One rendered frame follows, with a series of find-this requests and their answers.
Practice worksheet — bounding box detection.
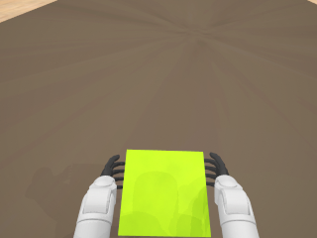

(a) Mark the left robot hand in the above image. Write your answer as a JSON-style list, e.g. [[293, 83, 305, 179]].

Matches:
[[100, 155, 126, 189]]

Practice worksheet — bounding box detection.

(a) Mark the right robot hand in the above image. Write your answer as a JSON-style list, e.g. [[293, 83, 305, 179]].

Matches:
[[203, 152, 229, 187]]

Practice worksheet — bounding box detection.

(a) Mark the carton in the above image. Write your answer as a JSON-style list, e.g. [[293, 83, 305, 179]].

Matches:
[[118, 150, 211, 237]]

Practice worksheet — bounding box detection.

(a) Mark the robot right forearm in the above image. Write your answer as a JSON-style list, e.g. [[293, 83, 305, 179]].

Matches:
[[214, 175, 260, 238]]

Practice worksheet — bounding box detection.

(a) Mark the robot left forearm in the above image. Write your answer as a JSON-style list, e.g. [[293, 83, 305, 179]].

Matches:
[[73, 176, 117, 238]]

